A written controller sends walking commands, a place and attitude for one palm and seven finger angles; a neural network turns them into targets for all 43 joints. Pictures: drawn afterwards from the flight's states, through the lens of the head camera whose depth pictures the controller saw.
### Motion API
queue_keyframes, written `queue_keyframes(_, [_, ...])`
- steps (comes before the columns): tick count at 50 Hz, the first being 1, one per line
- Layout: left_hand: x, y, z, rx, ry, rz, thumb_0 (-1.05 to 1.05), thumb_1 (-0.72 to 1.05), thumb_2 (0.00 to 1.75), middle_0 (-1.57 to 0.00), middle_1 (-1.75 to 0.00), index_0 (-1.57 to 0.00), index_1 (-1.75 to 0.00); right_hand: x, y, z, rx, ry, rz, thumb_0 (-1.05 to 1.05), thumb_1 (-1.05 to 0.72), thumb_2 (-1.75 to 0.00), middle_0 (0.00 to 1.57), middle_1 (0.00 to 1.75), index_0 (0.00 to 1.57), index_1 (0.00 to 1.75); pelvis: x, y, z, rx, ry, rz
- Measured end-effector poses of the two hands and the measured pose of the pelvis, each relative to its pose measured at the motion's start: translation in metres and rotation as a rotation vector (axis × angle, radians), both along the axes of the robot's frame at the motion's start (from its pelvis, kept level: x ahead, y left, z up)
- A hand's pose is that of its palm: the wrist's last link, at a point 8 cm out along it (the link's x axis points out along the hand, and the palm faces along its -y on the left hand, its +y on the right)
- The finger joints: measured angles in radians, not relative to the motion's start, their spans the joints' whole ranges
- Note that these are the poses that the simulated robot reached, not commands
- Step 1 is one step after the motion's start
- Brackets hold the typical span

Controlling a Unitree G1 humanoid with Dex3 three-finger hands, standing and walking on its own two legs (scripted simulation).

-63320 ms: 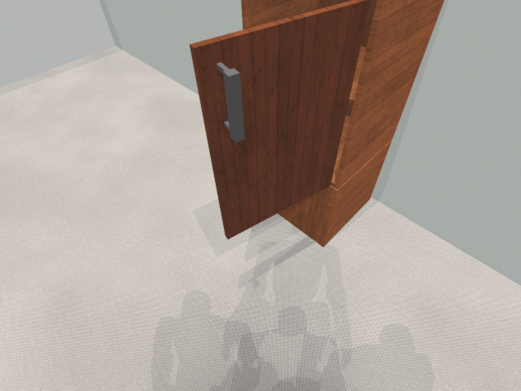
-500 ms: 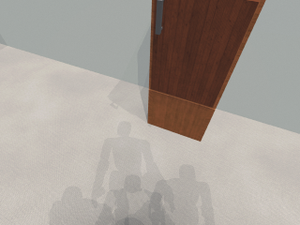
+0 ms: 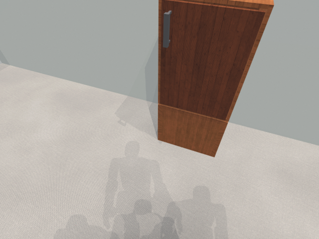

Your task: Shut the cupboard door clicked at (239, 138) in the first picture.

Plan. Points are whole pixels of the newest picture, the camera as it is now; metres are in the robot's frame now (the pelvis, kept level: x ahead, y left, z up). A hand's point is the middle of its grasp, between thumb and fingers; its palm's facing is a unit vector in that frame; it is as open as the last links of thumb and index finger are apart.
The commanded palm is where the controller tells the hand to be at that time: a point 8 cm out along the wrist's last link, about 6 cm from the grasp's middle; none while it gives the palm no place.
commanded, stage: let the arm hang, fingers relaxed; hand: left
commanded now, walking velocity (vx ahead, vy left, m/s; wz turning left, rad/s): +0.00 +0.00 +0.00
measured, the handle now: (167, 29) +0.94 +0.01 +0.13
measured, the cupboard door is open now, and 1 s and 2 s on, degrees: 0 0 0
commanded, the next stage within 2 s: look to check the result in 0.12 s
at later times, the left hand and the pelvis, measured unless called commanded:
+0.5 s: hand out of the picture +0.03 +0.21 -0.17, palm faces +0.00 -0.96 -0.27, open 7.4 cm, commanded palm none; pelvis +0.01 +0.00 +0.00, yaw +0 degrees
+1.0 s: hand out of the picture +0.10 +0.22 -0.15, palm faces -0.01 -0.95 -0.32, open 7.4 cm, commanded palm none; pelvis +0.03 -0.01 +0.01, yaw +1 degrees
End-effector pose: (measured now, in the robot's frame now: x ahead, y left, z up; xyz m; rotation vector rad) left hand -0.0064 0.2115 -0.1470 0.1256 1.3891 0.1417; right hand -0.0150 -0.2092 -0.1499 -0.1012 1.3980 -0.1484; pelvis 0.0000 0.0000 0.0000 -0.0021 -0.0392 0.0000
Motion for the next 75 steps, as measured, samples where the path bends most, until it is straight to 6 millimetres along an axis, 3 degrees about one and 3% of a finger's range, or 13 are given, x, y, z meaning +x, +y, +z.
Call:
queue_keyframes(17, [0.006, 0.03, 0.009, 0.065, 0.021, -0.008, 0.0, 0.9, 0.9, -0.2, -0.3, -0.2, -0.3, 0.024, -0.031, 0.007, -0.064, -0.012, 0.028, 0.0, -0.91, -0.9, 0.2, 0.3, 0.2, 0.3, 0.007, 0.0, 0.002, 0.0, 0.0, 0.002])
queue_keyframes(38, [0.084, 0.057, 0.028, 0.14, -0.128, -0.062, 0.0, 0.9, 0.9, -0.2, -0.3, -0.2, -0.3, 0.097, -0.074, 0.023, -0.139, -0.135, 0.088, 0.0, -0.91, -0.9, 0.2, 0.3, 0.2, 0.3, 0.023, -0.007, 0.005, 0.002, 0.005, 0.01])
queue_keyframes(51, [0.101, 0.056, 0.032, 0.158, -0.13, -0.071, 0.0, 0.9, 0.9, -0.2, -0.3, -0.21, -0.3, 0.119, -0.086, 0.026, -0.149, -0.141, 0.105, 0.0, -0.91, -0.9, 0.2, 0.3, 0.2, 0.3, 0.036, -0.015, 0.006, 0.004, 0.015, 0.013])
queue_keyframes(75, [0.109, 0.036, 0.03, 0.154, -0.105, -0.059, 0.0, 0.9, 0.9, -0.2, -0.3, -0.21, -0.3, 0.127, -0.096, 0.02, -0.135, -0.112, 0.097, 0.0, -0.91, -0.9, 0.2, 0.3, 0.2, 0.3, 0.053, -0.03, 0.006, 0.008, 0.018, 0.011])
